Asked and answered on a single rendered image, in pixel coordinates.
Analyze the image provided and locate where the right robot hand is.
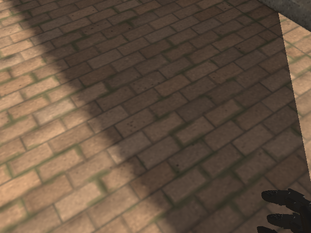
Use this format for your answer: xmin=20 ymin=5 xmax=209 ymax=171
xmin=257 ymin=188 xmax=311 ymax=233

